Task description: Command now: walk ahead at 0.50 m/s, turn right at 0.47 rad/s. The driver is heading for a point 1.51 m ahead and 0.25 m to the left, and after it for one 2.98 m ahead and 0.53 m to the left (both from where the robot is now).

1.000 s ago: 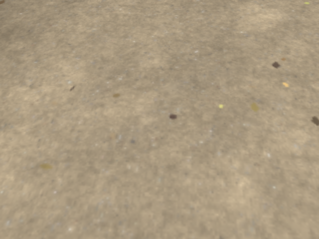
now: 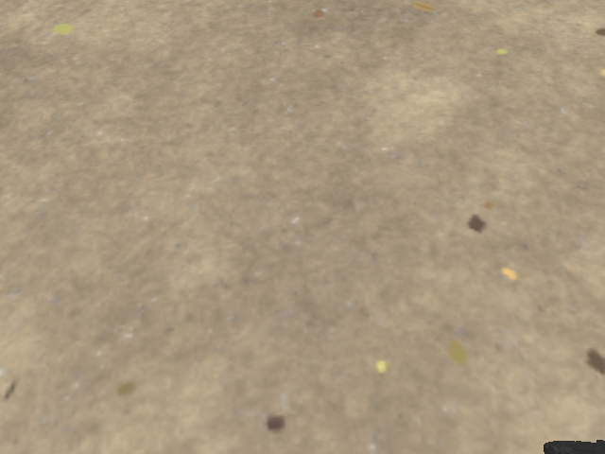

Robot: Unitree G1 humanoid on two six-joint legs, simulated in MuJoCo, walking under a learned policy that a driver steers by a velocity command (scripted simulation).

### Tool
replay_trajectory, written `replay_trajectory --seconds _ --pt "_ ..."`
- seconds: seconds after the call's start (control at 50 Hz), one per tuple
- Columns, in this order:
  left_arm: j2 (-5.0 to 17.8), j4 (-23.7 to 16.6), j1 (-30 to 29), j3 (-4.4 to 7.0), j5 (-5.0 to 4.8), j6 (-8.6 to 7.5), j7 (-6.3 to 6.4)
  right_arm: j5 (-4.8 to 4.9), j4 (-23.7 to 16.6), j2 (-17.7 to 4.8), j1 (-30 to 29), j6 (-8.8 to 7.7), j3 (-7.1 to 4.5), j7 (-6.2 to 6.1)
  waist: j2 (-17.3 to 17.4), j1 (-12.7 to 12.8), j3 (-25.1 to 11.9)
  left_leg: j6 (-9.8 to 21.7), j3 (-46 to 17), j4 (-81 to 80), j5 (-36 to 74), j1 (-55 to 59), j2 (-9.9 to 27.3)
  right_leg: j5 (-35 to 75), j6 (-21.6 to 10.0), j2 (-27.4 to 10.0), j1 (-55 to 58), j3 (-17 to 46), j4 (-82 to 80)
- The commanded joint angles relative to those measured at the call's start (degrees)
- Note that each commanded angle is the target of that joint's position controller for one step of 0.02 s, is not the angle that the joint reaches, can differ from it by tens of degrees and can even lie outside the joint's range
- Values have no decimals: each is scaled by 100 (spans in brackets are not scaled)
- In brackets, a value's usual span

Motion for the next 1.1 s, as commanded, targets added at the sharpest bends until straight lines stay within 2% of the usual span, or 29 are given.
replay_trajectory --seconds 0.02,0.08,0.12,0.16,0.18,0.2,0.22,0.24,0.26,0.28,0.3,0.34,0.42,0.48,0.56,0.6,0.64,0.66,0.68,0.7,0.72,0.74,0.76,0.78,0.8,0.84,0.9,0.98,1.1 --pt "982 -293 26 274 -24 -42 91 53 -358 -257 -425 -79 -32 43 -587 105 -274 -88 389 -1049 1273 999 -402 1119 -741 -1094 -607 716 -591" --pt "898 -105 320 242 -48 -29 82 106 -424 -397 -679 -153 -80 118 -646 220 -236 92 239 -1522 1310 983 -385 790 -657 -1384 -35 1061 -304" --pt "903 -44 342 248 -18 -11 83 103 -432 -533 -620 -194 -144 141 -735 135 -199 294 207 -1677 879 986 -368 916 -581 -1608 378 1328 -34" --pt "888 -41 210 246 2 21 71 89 -315 -654 -123 -228 -230 119 -825 -185 -297 555 395 -1941 517 1607 -470 1717 -442 -1553 522 1333 459" --pt "717 -74 178 180 28 19 56 39 -188 -838 484 -253 -323 88 -712 -482 -747 783 285 -1926 596 2567 -288 2155 -282 -1252 368 1101 1276" --pt "457 -177 358 65 134 5 60 -24 -111 -1179 1349 -255 -409 64 -24 -744 -1621 1237 -802 -1728 615 4132 653 1094 -54 -824 -455 715 2873" --pt "100 -181 1186 -45 -35 -71 41 36 196 -1546 1861 -165 -538 116 1783 -489 -2157 2207 -3410 -2385 -825 5736 1726 -1901 371 -18 -2485 144 4750" --pt "644 -106 860 38 -108 -101 50 202 190 -989 1891 -149 -411 149 1084 -720 -1724 2075 -3946 -2853 -2356 5538 1714 -2103 368 -335 -3240 485 5319" --pt "909 -250 94 117 -115 -111 45 184 143 -716 1542 -126 -324 125 541 -823 -919 1807 -3099 -2942 -2291 4826 1484 -1579 338 -580 -3466 367 5385" --pt "842 -360 -304 98 -39 -123 52 98 89 -640 1227 -92 -271 117 175 -719 -535 1690 -2446 -3021 -1625 4154 1237 -1181 344 -810 -3347 124 5195" --pt "759 -421 -476 101 44 -151 35 64 103 -534 1050 -73 -229 115 133 -603 -253 1693 -2020 -3145 -1023 3671 1031 -892 368 -983 -3254 47 4834" --pt "561 -380 -306 85 36 -151 -3 33 134 -401 954 -89 -174 103 426 -383 -264 1634 -1443 -3355 -241 3245 728 -614 414 -1169 -2777 -58 4376" --pt "273 -489 -668 -19 83 -130 -13 135 311 -673 1094 -87 -243 63 314 -408 -160 1781 -792 -3642 724 3039 707 -144 602 -1265 -2832 -305 3248" --pt "163 -593 -1232 -73 80 -184 -53 181 454 -774 1282 -25 -261 33 261 -598 -71 1640 -372 -3692 912 2952 522 833 652 -1186 -2555 -414 2144" --pt "212 -758 -1872 -54 19 -283 -143 244 689 -838 1731 85 -272 1 246 -773 44 1550 -430 -3468 892 3011 555 1396 688 -904 -2078 -451 1262" --pt "318 -818 -1988 -10 6 -336 -187 266 738 -876 1790 146 -294 -34 295 -701 55 1458 -661 -3238 818 3244 688 1202 606 -855 -1928 -354 951" --pt "479 -753 -1720 64 7 -380 -187 257 755 -966 1727 202 -336 -69 383 -456 -56 1335 -805 -2880 1057 3348 754 892 475 -795 -1386 -380 714" --pt "626 -609 -1232 151 26 -393 -153 248 743 -930 1664 215 -321 -77 349 -172 -318 1207 -685 -2373 1567 3232 569 842 340 -733 -607 -472 515" --pt "884 -448 -477 269 91 -399 -96 193 688 -736 1627 202 -250 -69 242 195 -898 1021 -476 -1352 1522 2754 245 899 122 -1041 656 -278 647" --pt "1343 -361 475 378 168 -358 -31 13 499 -276 1749 165 -97 -64 -681 458 -1889 763 -114 512 -306 1541 -280 1031 -269 -2297 2424 953 931" --pt "1466 -231 630 403 159 -273 -78 222 418 20 2435 85 -9 -58 -2208 164 -2490 550 18 2012 -2772 -85 -757 -541 -985 -3211 3393 3252 111" --pt "909 -259 443 276 101 -258 -80 353 513 -620 2051 90 -175 -74 -1323 304 -1755 526 -276 2621 -2494 -594 -417 -1479 -808 -2981 2807 3126 -229" --pt "673 -252 113 196 63 -262 -66 365 390 -794 1547 109 -250 -74 -985 279 -1022 533 -156 2662 -1943 -759 -226 -1274 -617 -2796 2097 2267 -333" --pt "526 -243 -229 138 92 -276 -80 310 382 -707 1376 148 -254 -85 -669 98 -666 488 -79 2531 -1525 -523 -31 -638 -533 -2544 1415 1656 -495" --pt "396 -202 -475 113 124 -292 -92 257 353 -605 1313 190 -268 -76 -718 -58 -412 454 -76 2302 -1247 -352 109 -200 -520 -2362 932 1183 -673" --pt "339 -115 -705 129 162 -363 -86 278 351 -369 1392 309 -257 -48 -836 -265 -247 403 -29 2123 -977 71 255 370 -503 -2190 359 507 -996" --pt "515 63 -708 212 151 -437 -52 230 167 -231 1109 410 -240 -40 -589 -323 -61 309 -46 1669 -531 -161 323 1047 -611 -2257 239 -108 -1227" --pt "736 230 -629 283 140 -383 10 224 -22 -138 556 366 -182 97 -452 -169 56 337 169 359 584 -59 274 1400 -510 -2118 390 -932 -1296" --pt "1051 515 -215 397 -30 -203 40 215 -474 -221 -378 377 -172 274 -378 90 315 653 628 -749 406 -21 99 1715 -280 -2367 1227 -1468 -1010"
Keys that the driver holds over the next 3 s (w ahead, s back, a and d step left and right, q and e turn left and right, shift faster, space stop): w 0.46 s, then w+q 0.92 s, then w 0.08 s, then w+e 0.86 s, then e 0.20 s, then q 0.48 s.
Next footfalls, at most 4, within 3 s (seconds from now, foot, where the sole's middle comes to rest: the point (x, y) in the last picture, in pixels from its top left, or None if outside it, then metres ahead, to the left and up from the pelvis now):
0.18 left None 0.29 0.15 -0.78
0.68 right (394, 415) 0.54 -0.12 -0.78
1.20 left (266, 317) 0.78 0.18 -0.78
1.72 right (303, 207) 1.14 0.11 -0.78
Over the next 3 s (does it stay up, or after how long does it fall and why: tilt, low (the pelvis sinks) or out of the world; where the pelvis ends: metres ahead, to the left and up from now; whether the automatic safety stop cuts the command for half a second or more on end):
stays up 1.44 0.24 -0.01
